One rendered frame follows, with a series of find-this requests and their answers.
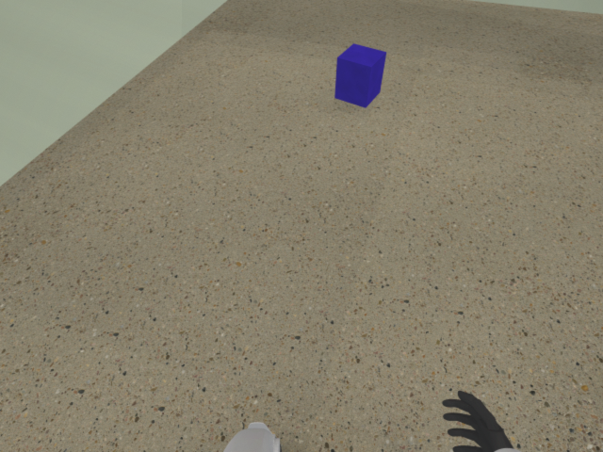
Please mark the carton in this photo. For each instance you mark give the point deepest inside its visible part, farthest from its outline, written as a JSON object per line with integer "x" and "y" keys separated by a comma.
{"x": 359, "y": 74}

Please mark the robot left thigh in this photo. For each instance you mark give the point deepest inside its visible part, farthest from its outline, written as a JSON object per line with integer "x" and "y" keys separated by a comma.
{"x": 254, "y": 440}

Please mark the left robot shin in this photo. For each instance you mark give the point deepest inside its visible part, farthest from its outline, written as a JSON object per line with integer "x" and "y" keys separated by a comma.
{"x": 258, "y": 425}

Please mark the right robot hand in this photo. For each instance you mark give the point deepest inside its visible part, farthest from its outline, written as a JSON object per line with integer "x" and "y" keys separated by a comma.
{"x": 488, "y": 434}

